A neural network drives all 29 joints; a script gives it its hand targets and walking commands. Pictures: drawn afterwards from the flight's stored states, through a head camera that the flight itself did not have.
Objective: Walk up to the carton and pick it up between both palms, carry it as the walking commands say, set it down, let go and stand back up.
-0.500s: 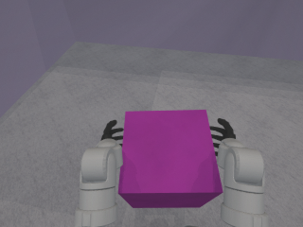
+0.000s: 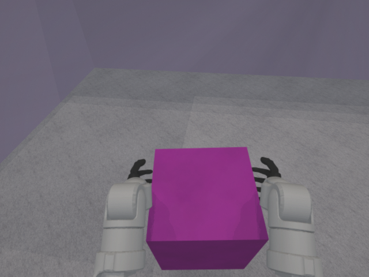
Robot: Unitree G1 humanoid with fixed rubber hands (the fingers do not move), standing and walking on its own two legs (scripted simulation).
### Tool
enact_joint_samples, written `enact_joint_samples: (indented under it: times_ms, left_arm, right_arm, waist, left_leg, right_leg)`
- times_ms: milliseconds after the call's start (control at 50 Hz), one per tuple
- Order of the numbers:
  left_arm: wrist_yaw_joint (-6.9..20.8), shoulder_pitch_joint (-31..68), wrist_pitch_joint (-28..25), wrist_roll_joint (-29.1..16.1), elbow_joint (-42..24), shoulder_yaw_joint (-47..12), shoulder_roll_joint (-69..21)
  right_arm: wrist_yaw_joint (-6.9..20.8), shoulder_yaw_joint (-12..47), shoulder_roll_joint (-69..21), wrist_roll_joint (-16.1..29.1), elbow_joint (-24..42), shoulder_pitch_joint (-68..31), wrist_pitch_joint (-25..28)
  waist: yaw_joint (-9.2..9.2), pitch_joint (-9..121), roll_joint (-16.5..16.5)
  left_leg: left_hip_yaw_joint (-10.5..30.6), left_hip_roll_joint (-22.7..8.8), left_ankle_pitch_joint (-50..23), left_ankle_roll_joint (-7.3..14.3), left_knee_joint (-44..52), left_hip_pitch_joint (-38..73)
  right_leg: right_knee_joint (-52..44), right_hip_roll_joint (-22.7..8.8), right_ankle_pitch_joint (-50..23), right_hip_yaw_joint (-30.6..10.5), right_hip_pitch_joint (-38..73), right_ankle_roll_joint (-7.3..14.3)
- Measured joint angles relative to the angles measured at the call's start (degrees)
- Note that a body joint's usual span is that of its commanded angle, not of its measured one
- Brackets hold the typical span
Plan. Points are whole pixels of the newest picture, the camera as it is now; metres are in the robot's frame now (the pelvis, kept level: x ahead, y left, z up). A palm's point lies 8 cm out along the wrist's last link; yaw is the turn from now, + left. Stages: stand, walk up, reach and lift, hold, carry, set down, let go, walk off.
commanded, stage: carry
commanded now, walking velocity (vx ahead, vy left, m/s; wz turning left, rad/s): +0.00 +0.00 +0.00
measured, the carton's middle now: (201, 212) +0.28 -0.01 -0.03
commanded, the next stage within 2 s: hold in 1.74 s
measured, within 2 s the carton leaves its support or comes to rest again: neither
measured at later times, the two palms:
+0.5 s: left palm (138, 180) +0.31 +0.13 +0.07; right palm (268, 179) +0.31 -0.15 +0.07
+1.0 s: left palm (139, 175) +0.34 +0.14 +0.05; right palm (264, 174) +0.34 -0.15 +0.05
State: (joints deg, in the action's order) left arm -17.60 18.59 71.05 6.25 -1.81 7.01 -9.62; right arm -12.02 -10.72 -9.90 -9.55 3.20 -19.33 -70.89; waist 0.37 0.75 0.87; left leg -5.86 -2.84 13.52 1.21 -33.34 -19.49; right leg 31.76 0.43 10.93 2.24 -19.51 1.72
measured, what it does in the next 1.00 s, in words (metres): stands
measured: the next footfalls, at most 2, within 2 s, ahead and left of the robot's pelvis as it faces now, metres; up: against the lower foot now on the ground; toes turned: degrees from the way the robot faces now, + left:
none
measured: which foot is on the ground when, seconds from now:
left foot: down 0.00-1.00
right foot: down 0.00-1.00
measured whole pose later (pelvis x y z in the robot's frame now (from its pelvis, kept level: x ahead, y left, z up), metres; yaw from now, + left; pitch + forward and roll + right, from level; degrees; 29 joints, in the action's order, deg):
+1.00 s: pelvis +0.05 +0.00 +0.00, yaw +0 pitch +0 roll +0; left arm -6.7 14.8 53.6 10.4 3.3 7.6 -8.7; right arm -5.3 -12.4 -8.9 -9.6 -2.7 -15.4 -52.2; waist 0.4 0.8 0.2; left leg -5.9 -2.8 13.4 1.2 -33.0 -19.6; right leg 31.5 0.4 12.0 2.2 -19.6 1.5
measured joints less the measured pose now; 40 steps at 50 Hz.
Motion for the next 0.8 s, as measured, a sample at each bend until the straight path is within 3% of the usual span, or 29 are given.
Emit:
enact_joint_samples:
  times_ms: [680,800]
  left_arm:
    - [4.1,-0.4,-12.3,3.3,5.0,0.3,0.1]
    - [7.0,-1.3,-15.0,4.1,5.3,0.6,0.3]
  right_arm:
    - [2.6,-1.5,0.1,0.0,-5.5,0.4,13.4]
    - [4.0,-1.7,0.4,0.0,-5.9,1.3,16.4]
  waist:
    - [0.00,0.0,-0.6]
    - [0.00,0.0,-0.7]
  left_leg:
    - [0.0,0.0,-0.9,0.0,0.3,-0.1]
    - [0.0,0.0,-0.3,0.0,0.3,-0.1]
  right_leg:
    - [-0.2,0.0,0.2,0.0,-0.1,-0.1]
    - [-0.2,0.0,0.9,0.0,-0.1,-0.2]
